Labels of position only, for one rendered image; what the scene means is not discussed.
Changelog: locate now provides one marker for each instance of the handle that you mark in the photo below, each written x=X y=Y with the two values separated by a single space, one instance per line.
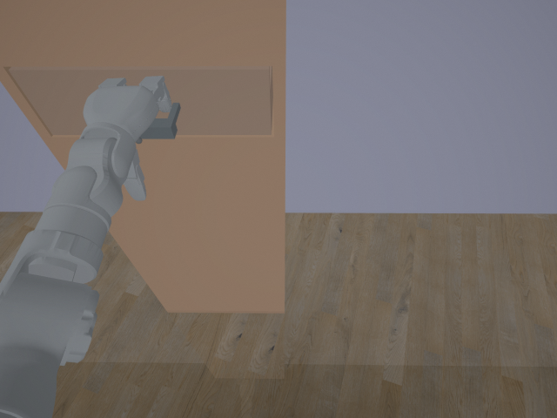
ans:
x=164 y=128

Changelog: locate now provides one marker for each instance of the drawer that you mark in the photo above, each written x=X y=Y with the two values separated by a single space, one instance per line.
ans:
x=214 y=100

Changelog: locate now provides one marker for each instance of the left robot hand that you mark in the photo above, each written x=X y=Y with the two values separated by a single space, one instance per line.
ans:
x=133 y=108

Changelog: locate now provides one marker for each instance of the left robot upper arm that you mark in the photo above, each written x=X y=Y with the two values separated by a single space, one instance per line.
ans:
x=44 y=323

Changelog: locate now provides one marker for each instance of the left robot forearm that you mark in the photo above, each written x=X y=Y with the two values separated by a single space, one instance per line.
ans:
x=67 y=241

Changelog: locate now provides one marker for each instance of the cabinet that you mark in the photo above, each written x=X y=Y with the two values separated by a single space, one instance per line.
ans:
x=210 y=235

